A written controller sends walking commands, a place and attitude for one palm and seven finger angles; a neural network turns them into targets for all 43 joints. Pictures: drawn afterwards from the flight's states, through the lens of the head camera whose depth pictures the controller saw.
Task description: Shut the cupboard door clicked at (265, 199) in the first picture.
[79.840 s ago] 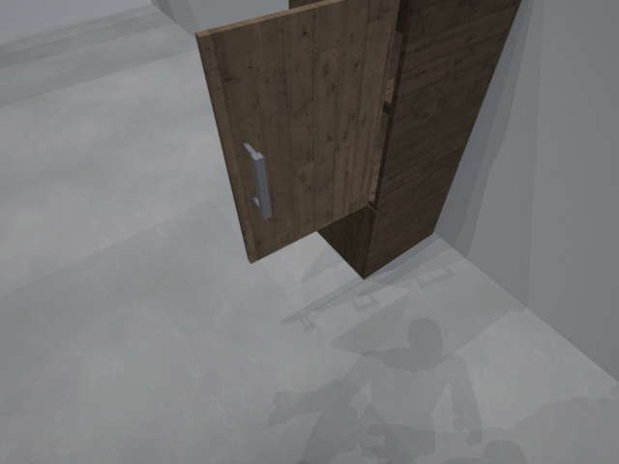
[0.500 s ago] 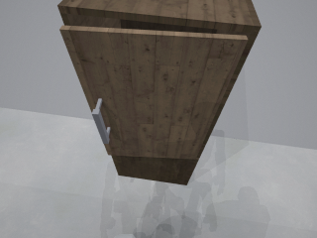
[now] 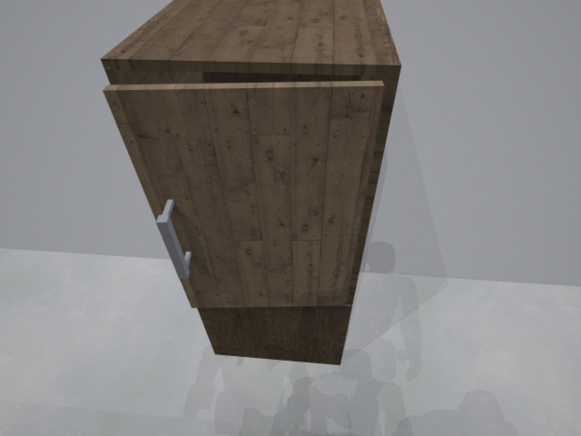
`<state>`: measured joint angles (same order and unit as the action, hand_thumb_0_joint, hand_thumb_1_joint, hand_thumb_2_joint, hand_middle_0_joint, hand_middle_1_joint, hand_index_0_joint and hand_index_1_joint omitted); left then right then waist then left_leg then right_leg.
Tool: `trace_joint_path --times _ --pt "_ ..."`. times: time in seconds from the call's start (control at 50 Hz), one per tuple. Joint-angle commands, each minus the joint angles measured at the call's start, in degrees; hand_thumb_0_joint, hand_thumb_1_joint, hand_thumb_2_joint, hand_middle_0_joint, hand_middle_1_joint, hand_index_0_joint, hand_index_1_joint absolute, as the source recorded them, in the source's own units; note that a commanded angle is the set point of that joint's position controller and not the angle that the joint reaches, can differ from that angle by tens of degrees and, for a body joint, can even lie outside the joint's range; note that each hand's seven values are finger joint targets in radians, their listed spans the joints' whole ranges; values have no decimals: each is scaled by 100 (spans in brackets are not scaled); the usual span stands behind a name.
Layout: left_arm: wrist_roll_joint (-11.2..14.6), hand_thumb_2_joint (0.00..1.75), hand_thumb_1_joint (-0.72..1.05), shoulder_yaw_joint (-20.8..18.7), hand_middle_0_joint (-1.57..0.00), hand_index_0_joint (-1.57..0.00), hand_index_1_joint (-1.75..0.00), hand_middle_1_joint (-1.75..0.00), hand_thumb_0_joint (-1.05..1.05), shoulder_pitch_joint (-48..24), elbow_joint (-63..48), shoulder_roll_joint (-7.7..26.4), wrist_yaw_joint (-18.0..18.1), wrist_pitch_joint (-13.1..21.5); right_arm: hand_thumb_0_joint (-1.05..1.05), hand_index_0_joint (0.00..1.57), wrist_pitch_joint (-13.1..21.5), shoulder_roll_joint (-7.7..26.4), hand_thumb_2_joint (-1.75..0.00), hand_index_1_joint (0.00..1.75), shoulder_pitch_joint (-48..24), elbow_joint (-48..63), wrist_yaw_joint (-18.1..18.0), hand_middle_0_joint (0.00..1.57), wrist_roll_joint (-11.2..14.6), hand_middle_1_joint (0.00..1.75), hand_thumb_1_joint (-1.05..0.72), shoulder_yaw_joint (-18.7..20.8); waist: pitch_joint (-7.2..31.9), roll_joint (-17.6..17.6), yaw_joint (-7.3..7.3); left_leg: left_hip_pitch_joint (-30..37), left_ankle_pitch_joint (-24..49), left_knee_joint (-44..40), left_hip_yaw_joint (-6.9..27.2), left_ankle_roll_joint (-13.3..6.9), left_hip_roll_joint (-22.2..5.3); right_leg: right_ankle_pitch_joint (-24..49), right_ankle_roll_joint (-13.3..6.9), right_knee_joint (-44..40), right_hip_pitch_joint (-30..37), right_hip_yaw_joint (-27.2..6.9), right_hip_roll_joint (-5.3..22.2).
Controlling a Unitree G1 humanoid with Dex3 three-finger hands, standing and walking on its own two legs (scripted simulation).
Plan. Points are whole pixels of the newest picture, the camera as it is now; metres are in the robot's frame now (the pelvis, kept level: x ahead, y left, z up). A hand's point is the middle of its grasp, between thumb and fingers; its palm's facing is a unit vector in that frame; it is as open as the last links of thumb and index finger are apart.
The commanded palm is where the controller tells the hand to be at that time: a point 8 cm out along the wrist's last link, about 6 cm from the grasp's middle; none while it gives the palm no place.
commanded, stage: come to a stop and stand still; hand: left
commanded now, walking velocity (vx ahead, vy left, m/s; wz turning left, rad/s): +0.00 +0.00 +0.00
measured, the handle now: (176, 241) +0.47 +0.25 -0.04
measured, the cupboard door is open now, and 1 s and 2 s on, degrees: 6 6 6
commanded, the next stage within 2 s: look again from close up in 0.34 s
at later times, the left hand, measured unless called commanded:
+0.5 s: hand out of the picture +0.02 +0.18 -0.16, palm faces -0.01 -0.98 -0.19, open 7.4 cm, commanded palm none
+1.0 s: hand out of the picture +0.08 +0.20 -0.16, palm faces -0.01 -0.98 -0.21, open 7.4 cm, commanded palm +0.15 +0.24 -0.06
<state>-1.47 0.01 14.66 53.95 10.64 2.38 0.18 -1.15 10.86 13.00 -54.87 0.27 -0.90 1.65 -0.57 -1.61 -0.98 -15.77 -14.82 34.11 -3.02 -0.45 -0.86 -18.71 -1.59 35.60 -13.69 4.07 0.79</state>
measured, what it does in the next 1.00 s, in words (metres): shifts its weight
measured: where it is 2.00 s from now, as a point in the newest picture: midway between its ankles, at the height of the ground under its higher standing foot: outside the picture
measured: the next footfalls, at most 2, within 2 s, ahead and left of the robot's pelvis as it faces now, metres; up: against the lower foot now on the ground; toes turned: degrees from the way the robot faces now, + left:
none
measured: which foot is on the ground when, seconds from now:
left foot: down 0.00-1.00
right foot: down 0.00-1.00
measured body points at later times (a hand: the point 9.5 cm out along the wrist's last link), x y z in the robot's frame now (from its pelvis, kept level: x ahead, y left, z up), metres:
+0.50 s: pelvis +0.01 +0.01 +0.01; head +0.03 +0.01 +0.46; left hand +0.02 +0.23 -0.15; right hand -0.03 -0.21 -0.14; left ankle +0.04 +0.12 -0.73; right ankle +0.01 -0.10 -0.73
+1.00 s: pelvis +0.06 +0.01 +0.01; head +0.07 +0.02 +0.46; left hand +0.08 +0.25 -0.14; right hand +0.10 -0.22 -0.14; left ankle +0.04 +0.12 -0.73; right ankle +0.01 -0.10 -0.73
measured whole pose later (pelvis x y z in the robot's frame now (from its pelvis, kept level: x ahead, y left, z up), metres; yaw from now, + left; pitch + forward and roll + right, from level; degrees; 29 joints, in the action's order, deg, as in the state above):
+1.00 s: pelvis +0.06 +0.01 +0.01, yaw -1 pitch +0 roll +0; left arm -1.2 0.4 13.3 62.8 11.2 1.4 1.1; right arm 1.5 9.8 10.5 -63.7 -1.3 -0.7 -0.9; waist -1.3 1.2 0.5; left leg -10.3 -14.9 25.0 -3.8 -1.2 0.2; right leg -17.4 -0.2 25.2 -8.0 3.1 1.2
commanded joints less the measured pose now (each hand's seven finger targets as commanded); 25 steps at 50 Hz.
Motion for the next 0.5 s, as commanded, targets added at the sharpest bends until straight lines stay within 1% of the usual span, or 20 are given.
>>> trace_joint_path --times 0.0,0.02,0.04,0.06,0.1,0.12,0.14,0.2,0.22,0.24,0.28,0.3,0.32,0.34,0.36,0.4,0.42,0.44,0.46,0.48 --pt "34 90 90 -151 -20 -20 -30 -30 0 80 -383 799 14 50 0 20 119 539 -90 30 -15 328 -13 20 -43 30 -90 -8 -801 -5 142 -622 -998 -1367 721 -229 -377 -997 -92 -1383 -446 -746 388" --pt "38 90 90 -150 -20 -20 -30 -30 0 92 -337 832 0 48 0 20 108 541 -90 30 75 302 -15 20 -49 30 -90 -15 -788 283 125 -570 -1032 -1273 625 -195 -299 -1302 -123 -1547 -516 -839 455" --pt "31 90 90 -148 -20 -20 -30 -30 0 84 -342 839 -11 59 0 20 114 497 -90 30 188 253 -21 20 -53 30 -90 -26 -724 409 99 -413 -876 -1223 528 -180 -298 -1367 -151 -1671 -555 -891 536" --pt "44 90 90 -150 -20 -20 -30 -30 0 81 -328 866 -19 54 0 20 109 526 -90 30 296 207 -18 20 -59 30 -90 -42 -539 487 71 -240 -834 -1109 465 -153 -252 -1564 -168 -1753 -610 -963 593" --pt "48 90 90 -164 -20 -20 -30 -30 0 -8 -332 900 -28 28 0 20 89 513 -90 30 503 100 -13 20 -74 30 -90 -46 -488 530 6 -119 -873 -950 383 -123 -207 -1924 -195 -1873 -852 -1006 659" --pt "51 90 90 -169 -20 -20 -30 -30 0 -13 -322 902 -34 21 0 20 84 497 -90 30 569 64 -12 20 -80 30 -90 -47 -423 413 -8 -52 -860 -898 358 -118 -193 -1961 -206 -1897 -910 -1015 683" --pt "46 90 90 -167 -20 -20 -30 -30 0 -21 -324 893 -26 23 0 20 89 439 -90 30 630 10 -22 20 -79 30 -90 -63 -415 358 -26 -43 -813 -968 372 -122 -221 -1793 -206 -1837 -847 -958 636" --pt "79 90 90 -149 -20 -20 -30 -30 0 50 -198 806 -52 51 0 20 160 433 -90 30 671 -72 -43 20 -67 30 -90 -97 -261 154 42 -224 -657 -1188 528 -151 -299 -1204 -180 -1595 -436 -851 542" --pt "83 90 90 -138 -20 -20 -30 -30 0 78 -148 788 -60 58 0 20 181 444 -90 30 661 -115 -53 20 -56 30 -90 -111 -249 139 67 -312 -677 -1258 564 -154 -336 -1101 -174 -1571 -311 -834 522" --pt "79 90 90 -133 -20 -20 -30 -30 0 118 -111 778 -60 64 0 20 194 419 -90 30 667 -157 -63 20 -48 30 -90 -111 -203 68 93 -327 -722 -1351 601 -156 -371 -1044 -170 -1575 -191 -795 516" --pt "73 90 90 -141 -20 -20 -30 -30 0 165 -23 779 -66 45 0 20 190 466 -90 30 687 -221 -66 20 -43 30 -90 -102 -279 -32 104 -495 -1098 -1423 654 -154 -380 -1321 -161 -1586 -218 -819 513" --pt "71 90 90 -141 -20 -20 -30 -30 0 183 35 771 -68 37 0 20 184 460 -90 30 697 -270 -68 20 -50 30 -90 -102 -358 2 110 -525 -1094 -1417 662 -153 -364 -1301 -162 -1566 -256 -809 501" --pt "75 90 90 -133 -20 -20 -30 -30 0 217 96 738 -70 42 0 20 187 438 -90 30 739 -312 -75 20 -48 30 -90 -109 -381 71 110 -513 -984 -1408 648 -159 -364 -1210 -168 -1577 -244 -818 509" --pt "71 90 90 -119 -20 -20 -30 -30 0 232 136 691 -66 52 0 20 202 350 -90 30 787 -370 -88 20 -35 30 -90 -116 -383 158 105 -427 -789 -1463 670 -169 -398 -969 -159 -1576 -189 -761 494" --pt "82 90 90 -101 -20 -20 -30 -30 0 264 188 622 -67 66 0 20 225 379 -90 30 804 -396 -101 20 -25 30 -90 -125 -331 119 106 -357 -648 -1443 688 -173 -410 -760 -153 -1544 -155 -758 489" --pt "90 90 90 -73 -20 -20 -30 -30 0 322 295 595 -66 87 0 20 254 380 -90 30 805 -466 -113 20 -9 30 -90 -132 -230 -12 117 -240 -529 -1487 713 -179 -455 -495 -140 -1498 -77 -710 498" --pt "92 90 90 -66 -20 -20 -30 -30 0 358 340 573 -64 100 0 20 267 381 -90 30 804 -490 -121 20 -1 30 -90 -134 -162 -37 118 -158 -342 -1459 711 -189 -471 -269 -135 -1470 -6 -697 491" --pt "82 90 90 -65 -20 -20 -30 -30 0 356 375 547 -56 105 0 20 286 330 -90 30 808 -532 -133 20 10 30 -90 -138 -186 -38 123 -93 -127 -1484 722 -205 -505 0 -122 -1439 63 -640 469" --pt "83 90 90 -58 -20 -20 -30 -30 0 366 413 539 -51 119 0 20 307 370 -90 30 797 -542 -140 20 22 30 -90 -135 -106 -51 128 -47 141 -1427 717 -210 -519 250 -101 -1381 145 -620 478" --pt "85 90 90 -46 -20 -20 -30 -30 0 400 475 524 -50 132 0 20 317 377 -90 30 758 -563 -148 20 29 30 -90 -142 -66 44 143 33 324 -1361 661 -207 -523 417 -91 -1394 180 -624 500"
